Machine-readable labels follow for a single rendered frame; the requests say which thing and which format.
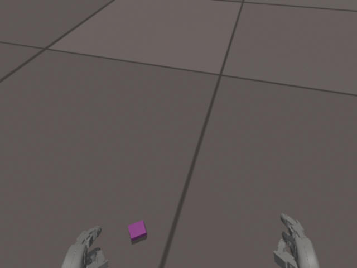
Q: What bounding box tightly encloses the small box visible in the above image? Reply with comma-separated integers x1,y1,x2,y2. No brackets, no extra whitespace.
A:
128,220,147,241

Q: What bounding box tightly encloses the right robot hand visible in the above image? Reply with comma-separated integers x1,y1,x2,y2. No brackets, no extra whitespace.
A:
273,213,320,268

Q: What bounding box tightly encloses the left robot hand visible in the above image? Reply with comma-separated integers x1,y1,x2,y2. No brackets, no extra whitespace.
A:
61,226,108,268

